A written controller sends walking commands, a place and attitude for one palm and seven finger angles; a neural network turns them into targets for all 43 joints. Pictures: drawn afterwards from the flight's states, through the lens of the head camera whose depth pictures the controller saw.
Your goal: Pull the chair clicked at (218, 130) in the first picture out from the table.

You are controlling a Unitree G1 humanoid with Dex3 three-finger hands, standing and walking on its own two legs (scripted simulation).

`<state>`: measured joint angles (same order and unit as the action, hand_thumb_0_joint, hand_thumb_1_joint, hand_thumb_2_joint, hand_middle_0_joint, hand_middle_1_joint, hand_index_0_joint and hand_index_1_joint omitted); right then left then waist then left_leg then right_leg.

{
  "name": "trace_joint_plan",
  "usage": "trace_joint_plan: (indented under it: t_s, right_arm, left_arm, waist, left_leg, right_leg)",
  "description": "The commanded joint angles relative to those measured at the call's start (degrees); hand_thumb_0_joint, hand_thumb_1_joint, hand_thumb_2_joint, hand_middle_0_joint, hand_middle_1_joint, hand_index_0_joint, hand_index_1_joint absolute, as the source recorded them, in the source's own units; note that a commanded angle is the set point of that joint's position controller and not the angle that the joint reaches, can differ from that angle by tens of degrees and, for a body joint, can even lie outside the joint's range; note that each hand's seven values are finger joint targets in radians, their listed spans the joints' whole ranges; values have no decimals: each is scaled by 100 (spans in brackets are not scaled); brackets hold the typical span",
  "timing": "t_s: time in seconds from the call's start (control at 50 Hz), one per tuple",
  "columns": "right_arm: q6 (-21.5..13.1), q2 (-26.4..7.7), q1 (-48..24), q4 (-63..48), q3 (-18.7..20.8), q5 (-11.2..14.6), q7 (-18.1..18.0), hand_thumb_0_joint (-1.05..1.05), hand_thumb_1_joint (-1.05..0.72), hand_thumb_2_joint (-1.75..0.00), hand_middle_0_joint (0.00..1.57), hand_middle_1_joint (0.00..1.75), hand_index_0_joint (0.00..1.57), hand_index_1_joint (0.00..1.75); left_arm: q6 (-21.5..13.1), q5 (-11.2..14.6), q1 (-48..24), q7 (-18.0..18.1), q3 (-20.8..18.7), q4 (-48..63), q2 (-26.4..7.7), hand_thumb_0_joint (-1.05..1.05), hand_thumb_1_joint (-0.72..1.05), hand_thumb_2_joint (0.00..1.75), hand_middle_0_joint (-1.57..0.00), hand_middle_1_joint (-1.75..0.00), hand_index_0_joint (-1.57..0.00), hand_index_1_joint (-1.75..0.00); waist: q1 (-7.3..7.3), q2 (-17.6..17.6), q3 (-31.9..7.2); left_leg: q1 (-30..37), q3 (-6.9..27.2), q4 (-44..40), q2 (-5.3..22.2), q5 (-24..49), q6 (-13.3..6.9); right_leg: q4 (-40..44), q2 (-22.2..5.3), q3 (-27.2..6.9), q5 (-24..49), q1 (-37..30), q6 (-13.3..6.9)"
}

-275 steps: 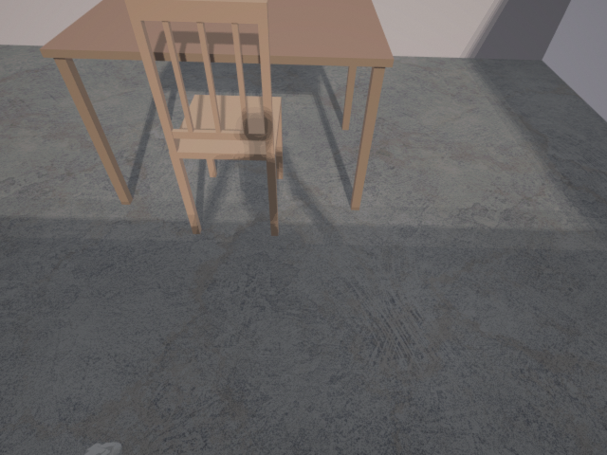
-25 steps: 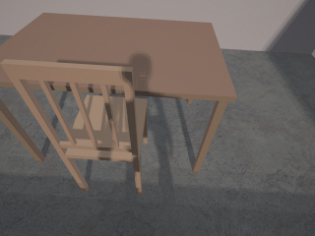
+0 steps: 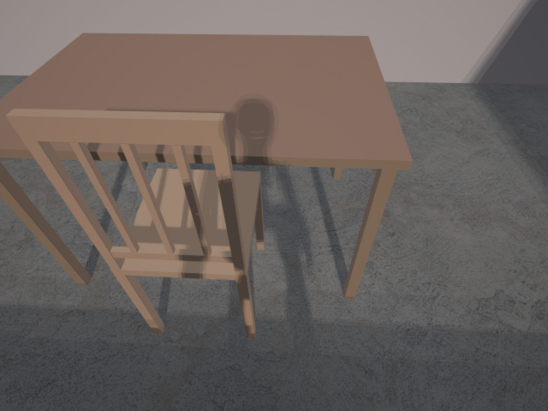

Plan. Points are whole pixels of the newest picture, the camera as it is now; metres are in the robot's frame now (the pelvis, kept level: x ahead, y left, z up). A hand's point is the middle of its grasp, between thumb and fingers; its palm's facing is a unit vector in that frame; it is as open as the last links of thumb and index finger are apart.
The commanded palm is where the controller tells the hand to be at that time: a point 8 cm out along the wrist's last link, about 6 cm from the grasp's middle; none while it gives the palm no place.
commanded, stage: look again from close up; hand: left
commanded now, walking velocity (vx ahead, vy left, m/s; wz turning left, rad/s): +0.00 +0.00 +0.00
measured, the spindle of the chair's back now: (152, 205) +0.53 +0.31 -0.06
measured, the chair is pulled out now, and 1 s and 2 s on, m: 0.00 0.00 0.00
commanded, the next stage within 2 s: shuffle to correct the standing spot in 0.80 s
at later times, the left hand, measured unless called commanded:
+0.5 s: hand out of the picture -0.01 +0.13 -0.17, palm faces +0.03 -0.98 -0.18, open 7.3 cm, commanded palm none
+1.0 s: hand out of the picture +0.00 +0.12 -0.17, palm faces +0.05 -0.98 -0.17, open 7.3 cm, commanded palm none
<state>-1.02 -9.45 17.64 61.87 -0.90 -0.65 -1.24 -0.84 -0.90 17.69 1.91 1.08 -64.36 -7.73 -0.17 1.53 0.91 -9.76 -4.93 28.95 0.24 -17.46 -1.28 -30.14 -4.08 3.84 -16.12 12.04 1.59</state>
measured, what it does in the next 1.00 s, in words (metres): stands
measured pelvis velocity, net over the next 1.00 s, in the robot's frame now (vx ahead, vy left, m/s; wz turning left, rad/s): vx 0.01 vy -0.04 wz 0.01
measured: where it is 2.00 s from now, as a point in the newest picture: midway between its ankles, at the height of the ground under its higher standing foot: outside the picture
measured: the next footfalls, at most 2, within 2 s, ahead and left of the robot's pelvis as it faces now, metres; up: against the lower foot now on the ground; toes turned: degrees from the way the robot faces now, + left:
right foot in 1.56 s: +0.20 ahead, -0.09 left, +0.00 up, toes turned -2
left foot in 1.98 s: +0.11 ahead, +0.12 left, +0.00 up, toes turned +4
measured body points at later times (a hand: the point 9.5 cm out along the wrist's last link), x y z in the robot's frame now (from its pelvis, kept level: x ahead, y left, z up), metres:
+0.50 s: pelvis +0.01 -0.03 +0.00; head +0.02 -0.04 +0.45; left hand -0.01 +0.18 -0.15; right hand +0.00 -0.24 -0.16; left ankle -0.02 +0.10 -0.74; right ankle +0.00 -0.13 -0.74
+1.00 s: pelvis +0.01 -0.04 +0.00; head +0.02 -0.04 +0.45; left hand -0.01 +0.17 -0.16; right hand +0.00 -0.24 -0.16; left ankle -0.02 +0.10 -0.74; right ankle +0.00 -0.13 -0.74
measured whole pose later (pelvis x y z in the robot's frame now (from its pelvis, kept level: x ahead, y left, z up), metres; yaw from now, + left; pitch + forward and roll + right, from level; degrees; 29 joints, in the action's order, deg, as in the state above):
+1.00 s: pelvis +0.01 -0.04 +0.00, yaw +0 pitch -1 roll +0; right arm -0.7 -7.0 17.6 65.3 -0.8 -0.8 -1.5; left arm -1.3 -1.0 17.9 1.6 0.1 -64.2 -7.0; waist -0.6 0.3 1.7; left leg -8.8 -3.4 26.6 3.4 -16.8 2.1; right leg -28.1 -0.8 5.6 -16.5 10.9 -1.7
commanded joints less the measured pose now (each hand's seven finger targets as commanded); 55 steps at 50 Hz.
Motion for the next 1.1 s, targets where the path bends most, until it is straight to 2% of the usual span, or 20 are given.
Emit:
trace_joint_plan:
  t_s: [0.0,0.1,0.16,0.22,0.32,0.44,0.48,0.58,0.68,0.72,0.76,0.88,0.9,0.96,1.0,1.04,1.08]
  right_arm:
    - [-87,-411,321,-140,89,-6,-23,0,-90,-90,20,30,20,30]
    - [-82,-398,301,-69,85,-12,-27,0,-90,-90,20,30,20,30]
    - [-89,-366,290,-22,80,-10,-38,0,-90,-90,20,30,20,30]
    - [-92,-338,280,46,83,-9,-46,0,-90,-90,20,30,20,30]
    - [-69,-275,307,128,80,-6,-54,0,-90,-90,20,30,20,30]
    - [-69,-221,326,202,86,-3,-63,0,-90,-90,20,30,20,30]
    - [-68,-211,337,210,92,0,-67,0,-90,-90,20,30,20,30]
    - [-52,-180,326,253,91,-6,-75,0,-90,-90,20,30,20,30]
    - [-53,-173,368,258,86,-3,-81,0,-90,-90,20,30,20,30]
    - [-58,-170,367,252,84,-7,-81,0,-90,-90,20,30,20,30]
    - [-51,-165,363,243,91,-12,-79,0,-90,-90,20,30,20,30]
    - [-50,-163,387,254,98,-13,-81,0,-90,-90,20,30,20,30]
    - [-54,-181,440,266,100,-20,-78,0,-90,-90,20,30,20,30]
    - [-5,-179,455,220,114,-50,-37,0,-90,-90,20,30,20,30]
    - [32,-156,402,129,121,-62,1,0,-90,-90,20,30,20,30]
    - [36,-100,340,35,139,-70,20,0,-90,-90,20,30,20,30]
    - [28,-102,296,-54,159,-66,36,0,-90,-90,20,30,20,30]
  left_arm:
    - [-55,13,309,9,-129,206,-541,0,90,90,-20,-30,-20,-30]
    - [-68,19,320,0,-150,219,-556,0,90,90,-20,-30,-20,-30]
    - [-88,25,317,-6,-161,201,-563,0,90,90,-20,-30,-20,-30]
    - [-96,23,307,1,-165,189,-561,0,90,90,-20,-30,-20,-30]
    - [-102,26,315,5,-169,159,-550,0,90,90,-20,-30,-20,-30]
    - [-103,25,341,10,-183,148,-521,0,90,90,-20,-30,-20,-30]
    - [-111,16,358,15,-187,145,-520,0,90,90,-20,-30,-20,-30]
    - [-93,19,368,17,-184,123,-490,0,90,90,-20,-30,-20,-30]
    - [-90,18,375,15,-194,120,-485,0,90,90,-20,-30,-20,-30]
    - [-93,24,386,13,-196,126,-484,0,90,90,-20,-30,-20,-30]
    - [-97,24,403,9,-200,127,-482,0,90,90,-20,-30,-20,-30]
    - [-102,16,412,13,-204,142,-489,0,90,90,-20,-30,-20,-30]
    - [-103,11,424,15,-214,152,-487,0,90,90,-20,-30,-20,-30]
    - [-71,-14,506,-6,-297,175,-616,0,90,90,-20,-30,-20,-30]
    - [-48,-29,625,-10,-370,195,-726,0,90,90,-20,-30,-20,-30]
    - [-44,-36,759,-6,-449,223,-835,0,90,90,-20,-30,-20,-30]
    - [-52,-59,801,8,-502,291,-851,0,90,90,-20,-30,-20,-30]
  waist:
    - [4,-220,645]
    - [2,-231,441]
    - [0,-229,298]
    - [-2,-153,302]
    - [3,-271,315]
    - [-5,-177,316]
    - [-7,-305,285]
    - [-14,-148,432]
    - [-12,-188,437]
    - [-22,-134,386]
    - [-23,-273,390]
    - [-16,-242,341]
    - [-25,-171,290]
    - [-92,-238,476]
    - [-157,-587,665]
    - [-211,-910,753]
    - [-222,-983,857]
  left_leg:
    - [-580,598,-886,537,489,-99]
    - [-391,513,-829,525,544,-73]
    - [-287,455,-773,533,771,-55]
    - [-253,441,-738,542,942,-30]
    - [-230,413,-713,538,908,8]
    - [-196,376,-726,560,972,30]
    - [-147,377,-708,570,1026,35]
    - [-170,384,-752,567,959,47]
    - [-172,389,-776,589,954,47]
    - [-181,376,-761,577,971,47]
    - [-173,369,-758,558,906,55]
    - [-113,376,-732,570,1014,58]
    - [-139,338,-692,552,893,53]
    - [-514,188,-481,380,-17,47]
    - [-913,52,-72,221,-390,55]
    - [-1178,-60,495,199,-438,56]
    - [-1306,-30,757,263,-554,38]
  right_leg:
    - [635,-223,-365,382,154,-304]
    - [716,-254,-421,433,119,-313]
    - [722,-283,-449,748,11,-334]
    - [703,-292,-434,999,-21,-343]
    - [781,-296,-451,1024,-38,-360]
    - [815,-297,-438,1111,-78,-372]
    - [799,-283,-439,1248,-109,-374]
    - [860,-260,-434,1038,-7,-382]
    - [876,-240,-427,997,-29,-383]
    - [888,-265,-432,1020,-73,-389]
    - [929,-279,-449,955,-57,-391]
    - [911,-254,-441,1090,-83,-403]
    - [866,-274,-432,938,-152,-421]
    - [1027,-390,-698,-433,-89,-568]
    - [1331,-616,-1047,-1153,-118,-725]
    - [1696,-1006,-1515,-1388,-118,-957]
    - [1756,-1211,-1643,-1201,-73,-1119]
